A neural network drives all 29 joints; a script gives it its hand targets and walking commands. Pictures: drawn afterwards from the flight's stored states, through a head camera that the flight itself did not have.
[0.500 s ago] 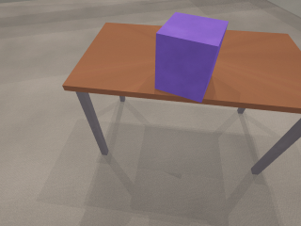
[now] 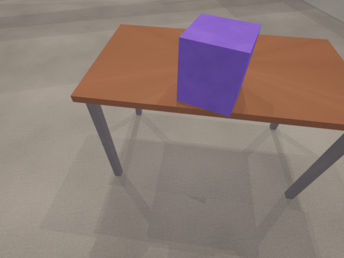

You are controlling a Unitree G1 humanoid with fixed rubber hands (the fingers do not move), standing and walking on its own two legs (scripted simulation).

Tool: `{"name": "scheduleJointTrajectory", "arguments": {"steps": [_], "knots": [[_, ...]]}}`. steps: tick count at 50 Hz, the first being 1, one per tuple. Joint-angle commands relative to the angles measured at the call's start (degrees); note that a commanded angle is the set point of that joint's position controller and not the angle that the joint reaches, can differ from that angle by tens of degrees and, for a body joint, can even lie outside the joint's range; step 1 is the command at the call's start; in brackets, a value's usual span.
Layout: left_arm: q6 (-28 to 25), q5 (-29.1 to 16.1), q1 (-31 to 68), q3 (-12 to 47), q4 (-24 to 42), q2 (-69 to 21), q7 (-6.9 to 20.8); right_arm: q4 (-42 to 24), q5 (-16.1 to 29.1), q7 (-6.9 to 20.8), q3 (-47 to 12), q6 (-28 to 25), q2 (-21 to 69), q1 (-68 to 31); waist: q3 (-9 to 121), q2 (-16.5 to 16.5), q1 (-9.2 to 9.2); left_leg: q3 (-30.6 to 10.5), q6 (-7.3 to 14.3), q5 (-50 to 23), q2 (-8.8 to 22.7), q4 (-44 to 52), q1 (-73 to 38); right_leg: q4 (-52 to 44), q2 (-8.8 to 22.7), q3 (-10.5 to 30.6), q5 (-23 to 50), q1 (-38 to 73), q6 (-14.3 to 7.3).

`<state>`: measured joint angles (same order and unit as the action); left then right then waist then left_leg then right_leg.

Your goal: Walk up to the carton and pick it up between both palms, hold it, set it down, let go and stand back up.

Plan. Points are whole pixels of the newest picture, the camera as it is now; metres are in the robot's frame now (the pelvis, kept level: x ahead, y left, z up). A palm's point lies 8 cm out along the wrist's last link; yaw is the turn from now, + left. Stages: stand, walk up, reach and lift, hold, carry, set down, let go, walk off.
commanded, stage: stand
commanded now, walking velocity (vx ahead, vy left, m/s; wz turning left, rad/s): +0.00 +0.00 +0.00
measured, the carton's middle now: (215, 65) +0.72 -0.12 +0.05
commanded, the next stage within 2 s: walk up in 0.28 s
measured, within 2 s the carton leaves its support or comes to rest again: neither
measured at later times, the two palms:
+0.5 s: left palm out of the picture -0.05 +0.19 -0.15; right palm out of the picture -0.04 -0.20 -0.14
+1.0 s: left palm out of the picture +0.08 +0.21 -0.15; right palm out of the picture +0.09 -0.30 -0.16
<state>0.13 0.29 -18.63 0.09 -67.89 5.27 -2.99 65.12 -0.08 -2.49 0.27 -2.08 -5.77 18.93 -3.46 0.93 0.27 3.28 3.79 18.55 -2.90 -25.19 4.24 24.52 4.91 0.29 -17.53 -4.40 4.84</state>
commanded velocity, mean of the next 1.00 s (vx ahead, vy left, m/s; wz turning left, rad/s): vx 0.00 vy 0.00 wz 0.00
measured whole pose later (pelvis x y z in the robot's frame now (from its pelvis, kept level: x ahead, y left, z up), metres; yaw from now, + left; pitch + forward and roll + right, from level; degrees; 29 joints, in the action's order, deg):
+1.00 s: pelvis +0.08 -0.05 -0.03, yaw -2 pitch -8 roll -2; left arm -3.2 2.5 -22.0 -2.4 -54.5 13.0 -1.6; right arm 52.5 -2.9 0.5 3.4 -0.3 -11.9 19.8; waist -7.3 -3.0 -1.0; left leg 0.4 -1.0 26.9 4.8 -66.9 24.9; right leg 40.5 0.4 -10.4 -22.8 -10.1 -2.5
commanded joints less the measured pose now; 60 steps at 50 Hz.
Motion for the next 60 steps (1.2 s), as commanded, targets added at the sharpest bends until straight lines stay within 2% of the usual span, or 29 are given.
{"name": "scheduleJointTrajectory", "arguments": {"steps": [1,4,9,10,11,18,23,24,25,26,27,31,34,36,37,38,39,40,41,42,45,47,51,53,56,57,58,59,60], "knots": [[0.22,-0.21,-6.83,-0.42,-0.45,3.81,-0.29,-0.17,-0.19,-0.10,0.22,-0.36,-4.45,6.53,-4.06,-3.07,-0.15,-6.04,-0.83,-30.77,9.12,5.60,2.73,-2.93,1.70,-1.24,14.14,-3.22,-2.05],[0.20,0.10,-7.73,-0.21,-0.85,3.14,-0.18,0.11,0.08,-0.05,0.43,-0.47,-4.59,6.40,-4.38,0.66,-0.35,-6.21,-0.63,-27.96,8.53,5.62,2.40,-2.52,1.47,-1.13,14.42,-3.91,-1.77],[0.07,-0.24,-6.79,-0.10,-0.80,2.96,-0.17,-0.09,-0.25,0.08,0.52,-0.18,-4.94,7.19,-6.24,0.20,0.27,-5.80,-0.57,-28.22,8.76,5.35,3.24,-3.09,1.83,-0.73,15.62,-4.09,-1.99],[0.03,-0.19,-7.58,0.00,-0.99,2.94,-0.07,0.31,-0.05,-0.16,0.47,-0.21,-5.05,7.79,-3.78,-2.20,0.22,-5.76,-0.65,-28.28,8.58,4.95,2.15,-2.51,1.62,-1.16,15.84,-3.58,-2.26],[-0.03,-0.22,-7.93,-0.16,-1.00,3.63,-0.10,0.02,0.18,-0.23,0.48,-0.39,-5.13,7.26,-4.61,0.79,-0.13,-5.92,-0.46,-27.77,8.47,5.20,1.75,-2.65,1.64,-1.09,15.92,-4.91,-2.03],[0.03,0.08,-7.09,-0.56,-0.39,4.45,-0.03,-0.79,-0.13,0.05,0.54,-0.27,-5.29,5.13,-3.91,-2.14,-0.09,-5.18,-0.60,-27.26,8.33,4.92,2.99,-2.96,1.48,-0.71,15.06,-3.16,-2.41],[-0.30,-0.08,-7.43,0.01,-0.67,2.44,0.18,-0.09,-0.02,-0.22,0.86,-0.38,-6.25,6.43,-3.33,0.28,-0.28,-5.63,-0.61,-25.13,8.23,5.39,2.52,-2.98,1.46,-0.89,14.17,-3.39,-2.22],[-1.45,1.23,-8.09,-1.44,2.86,6.47,0.29,-2.76,-1.10,-0.26,3.00,-0.66,-8.98,9.94,1.19,-2.01,1.91,-7.06,-0.30,-8.23,10.05,3.31,-6.69,6.79,-1.93,-3.06,1.51,-9.11,-5.59],[-1.61,1.06,-5.01,-2.00,4.00,7.02,0.53,-1.95,-1.83,-0.45,3.95,-0.41,-11.66,13.73,0.07,-6.93,4.40,-13.94,2.78,1.31,14.60,6.74,-11.99,13.19,-3.77,-4.48,-6.11,-20.54,-5.65],[-1.17,1.74,-0.28,-2.37,6.15,6.72,0.52,-1.22,-2.28,-0.67,4.47,-0.24,-11.49,17.34,-4.75,-8.39,6.90,-22.15,6.04,5.86,20.66,10.27,-13.62,21.07,-3.29,-4.81,-15.60,-31.03,-5.16],[-0.77,2.17,1.28,-2.20,7.70,5.68,0.70,-0.39,-2.72,-0.69,4.25,-0.23,-9.96,19.76,-8.44,-7.53,7.10,-27.08,6.91,5.61,23.34,11.21,-10.51,27.21,-1.69,-2.02,-15.72,-35.08,-5.47],[-1.80,2.27,-0.32,-1.68,11.60,3.63,1.62,-3.91,-3.31,-0.51,4.62,-0.58,-9.79,11.21,-14.03,-6.39,3.30,-21.59,11.62,0.28,24.46,12.34,0.26,28.86,2.53,1.98,-13.74,-32.51,-6.55],[-2.96,1.91,-1.77,-2.10,13.66,5.89,2.11,-5.96,-3.13,0.39,4.46,-0.45,-10.17,7.81,-14.92,-9.96,1.17,-11.16,9.53,-8.77,20.36,7.00,7.18,17.62,1.50,-2.00,-9.96,-22.42,-6.00],[-3.45,2.30,-13.03,-2.40,11.07,5.80,2.26,-7.62,-2.39,0.99,4.70,-0.18,-11.56,3.48,-10.80,-6.89,-5.08,-3.53,5.02,-5.50,16.65,-3.38,19.29,6.20,-2.42,-5.68,5.52,-1.16,-6.23],[-3.76,3.10,-17.33,-3.62,9.93,9.08,2.08,-8.25,-2.16,1.32,3.56,-0.29,-9.26,4.24,-8.04,-0.13,-6.94,0.07,2.37,-8.34,12.29,-13.87,25.06,5.38,-3.38,-3.84,7.81,9.12,-6.75],[-3.86,3.43,-21.89,-5.09,10.11,15.05,1.74,-9.83,-1.80,1.68,2.18,-0.55,-6.13,6.62,-4.48,15.67,-8.16,4.55,-1.57,0.45,6.19,-30.33,30.78,-3.12,7.32,14.63,0.63,11.69,-9.94],[-3.33,2.05,-24.02,-6.48,10.02,19.99,1.22,-11.23,-1.52,1.83,2.65,0.52,-7.10,8.70,-2.21,17.62,-7.73,1.28,-3.64,15.16,2.25,-44.54,30.29,-14.14,17.78,35.87,-11.38,7.46,-16.12],[-2.64,0.93,-17.79,-6.67,11.30,19.52,0.66,-10.56,-2.46,1.76,3.13,1.96,-9.83,8.40,-5.76,10.68,-7.52,-3.20,-4.39,14.76,5.79,-51.44,28.33,-14.93,20.05,36.77,-23.26,-1.00,-20.96],[-2.65,1.27,-14.08,-6.09,12.75,17.88,0.34,-11.72,-3.09,1.89,3.31,2.22,-11.81,6.67,-7.71,6.71,-5.93,-4.07,-4.36,12.49,6.38,-55.48,30.65,-15.69,19.13,35.33,-27.09,-4.40,-22.13],[-2.96,1.09,-11.12,-5.71,13.94,17.38,0.16,-12.41,-3.70,2.05,3.34,1.72,-11.12,5.20,-9.78,4.45,-5.55,-4.45,-4.52,10.60,8.05,-55.91,34.15,-13.58,18.77,29.25,-19.58,-3.66,-21.98],[-3.66,1.78,-6.52,-4.27,15.58,15.55,0.89,-13.19,-3.05,2.73,3.54,1.46,-9.48,7.77,-11.36,3.94,-2.12,-6.60,-4.83,8.73,9.53,-47.90,26.65,-12.62,15.32,17.18,-9.24,-14.37,-19.48],[-3.87,2.36,-4.60,-4.13,16.15,16.15,1.37,-13.41,-2.55,3.14,3.65,1.56,-8.32,9.01,-11.44,6.37,-0.76,-5.25,-4.98,8.10,9.20,-44.30,22.73,-12.62,14.04,13.19,-8.63,-18.18,-19.18],[-4.44,2.24,-5.36,-4.17,16.43,18.32,1.79,-17.87,-3.00,3.33,4.26,0.49,-8.99,3.05,-10.77,3.36,-0.93,-3.87,-3.62,6.60,10.48,-27.49,21.63,-5.96,13.91,8.91,7.63,-15.08,-19.20],[-3.84,2.11,-4.55,-4.22,17.05,20.17,2.33,-19.61,-2.55,3.16,4.49,-0.06,-9.98,3.36,-6.98,6.10,0.28,-0.99,-2.88,4.57,8.68,-20.83,14.31,-1.42,12.35,6.95,4.91,-17.11,-18.18],[-2.55,1.33,-3.18,-3.31,19.07,17.69,3.18,-17.69,-3.02,2.86,5.66,-1.06,-11.37,14.01,-2.18,-1.90,5.87,2.91,-1.12,-4.28,4.01,-13.78,-6.09,10.43,5.73,0.65,-11.72,-30.28,-13.31],[-2.17,1.04,-4.56,-2.46,20.24,15.07,3.51,-17.14,-3.34,2.44,7.00,-1.40,-15.68,17.33,-1.29,-14.94,7.82,-9.03,1.23,5.68,9.99,-5.14,-10.24,24.71,0.21,-4.67,-14.46,-36.31,-10.08],[-1.50,1.12,-5.11,-2.03,21.87,12.89,3.79,-17.50,-2.93,1.80,8.20,-1.24,-21.08,19.61,-0.10,-23.26,8.75,-40.20,8.90,27.42,26.16,12.02,-3.94,42.06,-6.27,-6.68,-20.30,-37.93,-6.73],[-0.22,1.94,-2.83,-3.64,23.87,17.30,3.45,-17.49,-1.98,0.95,9.25,-0.43,-24.36,15.10,-5.05,-17.06,6.68,-45.50,14.07,38.82,30.08,15.53,2.85,49.64,-2.59,0.08,-20.39,-38.15,-6.11],[0.33,2.35,-2.51,-3.93,24.78,18.66,3.56,-18.42,-1.66,0.53,9.32,-0.45,-24.20,11.40,-8.44,-12.98,4.74,-47.04,15.67,39.06,32.20,16.06,5.34,52.43,-0.65,1.28,-18.03,-39.53,-5.63]]}}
